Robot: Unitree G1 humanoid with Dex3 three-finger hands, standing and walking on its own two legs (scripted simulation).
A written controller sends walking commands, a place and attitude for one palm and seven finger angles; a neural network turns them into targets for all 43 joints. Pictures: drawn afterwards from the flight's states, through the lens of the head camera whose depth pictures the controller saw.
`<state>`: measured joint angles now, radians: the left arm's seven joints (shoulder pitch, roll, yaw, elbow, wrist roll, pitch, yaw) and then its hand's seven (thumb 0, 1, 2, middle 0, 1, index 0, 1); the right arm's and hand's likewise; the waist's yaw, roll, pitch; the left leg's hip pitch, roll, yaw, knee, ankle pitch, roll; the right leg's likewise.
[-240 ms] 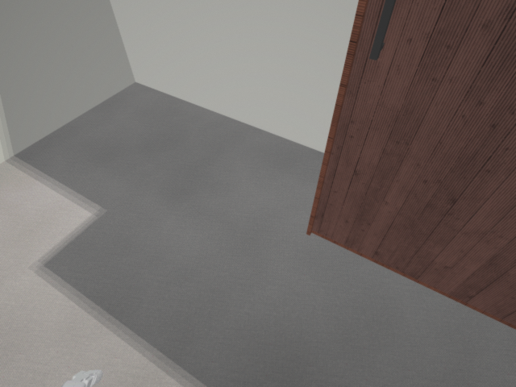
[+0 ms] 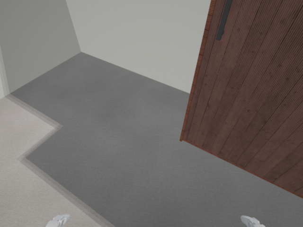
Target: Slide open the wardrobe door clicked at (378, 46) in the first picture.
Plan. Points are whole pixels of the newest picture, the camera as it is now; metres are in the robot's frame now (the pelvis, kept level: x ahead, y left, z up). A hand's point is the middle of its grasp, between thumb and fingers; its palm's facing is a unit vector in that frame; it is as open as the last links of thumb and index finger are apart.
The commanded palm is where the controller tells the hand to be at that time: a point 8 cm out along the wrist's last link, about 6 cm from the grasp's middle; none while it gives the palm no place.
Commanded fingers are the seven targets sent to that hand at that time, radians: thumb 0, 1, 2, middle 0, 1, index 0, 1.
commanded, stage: stand and wait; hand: left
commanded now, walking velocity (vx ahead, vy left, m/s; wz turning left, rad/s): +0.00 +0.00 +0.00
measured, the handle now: (230, 1) +0.82 -0.23 +0.26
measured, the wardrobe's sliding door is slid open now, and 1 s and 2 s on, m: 0.00 0.00 0.00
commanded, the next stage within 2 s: look at it before walking up in 0.58 s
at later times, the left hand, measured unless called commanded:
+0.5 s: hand out of the picture +0.06 +0.24 -0.15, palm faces -0.02 -0.93 -0.36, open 7.4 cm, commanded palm none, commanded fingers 0.00 0.90 0.90 -0.20 -0.30 -0.20 -0.30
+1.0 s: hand out of the picture +0.06 +0.23 -0.15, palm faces -0.02 -0.94 -0.34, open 7.4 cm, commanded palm none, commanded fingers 0.00 0.90 0.90 -0.20 -0.30 -0.20 -0.30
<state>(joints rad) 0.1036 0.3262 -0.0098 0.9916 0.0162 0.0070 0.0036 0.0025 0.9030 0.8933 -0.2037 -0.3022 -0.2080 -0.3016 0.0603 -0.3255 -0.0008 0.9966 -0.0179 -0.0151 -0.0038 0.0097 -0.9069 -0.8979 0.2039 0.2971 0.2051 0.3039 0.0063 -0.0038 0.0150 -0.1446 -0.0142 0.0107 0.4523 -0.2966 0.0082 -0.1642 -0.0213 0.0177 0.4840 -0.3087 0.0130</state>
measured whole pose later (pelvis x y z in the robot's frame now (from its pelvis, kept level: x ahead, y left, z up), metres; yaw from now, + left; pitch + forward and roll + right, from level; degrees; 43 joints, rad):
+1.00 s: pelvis -0.02 -0.02 +0.01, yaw +0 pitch -2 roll +0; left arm 0.12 0.33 0.00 1.08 0.01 0.00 0.00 0.00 0.90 0.89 -0.20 -0.30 -0.21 -0.30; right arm 0.12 -0.34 0.00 1.11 -0.01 -0.01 0.00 0.01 -0.91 -0.90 0.20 0.30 0.20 0.30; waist 0.00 0.00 0.03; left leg -0.12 0.02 0.00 0.36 -0.21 -0.02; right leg -0.14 0.01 0.01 0.39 -0.22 -0.01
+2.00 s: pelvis -0.05 -0.02 +0.00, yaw -17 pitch +1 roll +1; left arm 0.27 0.19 0.05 0.93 0.03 0.04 0.00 0.00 0.90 0.89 -0.20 -0.30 -0.21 -0.30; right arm 0.15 -0.23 -0.06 0.96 -0.01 0.04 -0.02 0.01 -0.91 -0.90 0.20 0.30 0.20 0.30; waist 0.03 0.00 0.06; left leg -0.41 0.03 -0.01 0.92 -0.40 -0.06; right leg -0.32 0.07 0.09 0.48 -0.18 -0.06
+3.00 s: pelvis +0.10 +0.00 -0.02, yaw -28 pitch -1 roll -1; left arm 0.40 0.18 0.06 1.16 0.03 0.00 0.00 0.00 0.91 0.89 -0.20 -0.30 -0.20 -0.30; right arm 0.22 -0.16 -0.05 1.01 -0.03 -0.06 0.00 0.01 -0.91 -0.90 0.20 0.30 0.20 0.30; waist 0.02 -0.04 0.05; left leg -0.37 0.08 0.17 0.67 -0.29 0.04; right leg -0.29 -0.07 -0.03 1.10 -0.48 -0.01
